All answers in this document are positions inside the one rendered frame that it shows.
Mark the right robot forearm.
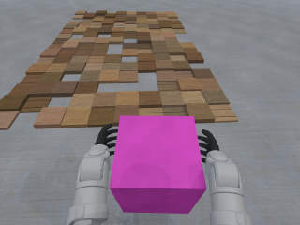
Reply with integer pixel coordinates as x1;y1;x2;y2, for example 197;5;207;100
205;150;253;225

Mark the robot right hand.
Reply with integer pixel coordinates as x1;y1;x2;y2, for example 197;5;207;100
197;129;219;163

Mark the carton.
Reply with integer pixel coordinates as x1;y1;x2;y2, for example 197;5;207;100
109;115;207;214

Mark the left robot forearm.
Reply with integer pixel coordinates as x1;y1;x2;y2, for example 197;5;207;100
67;144;111;225

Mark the robot left hand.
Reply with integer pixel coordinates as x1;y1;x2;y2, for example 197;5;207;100
95;123;118;156

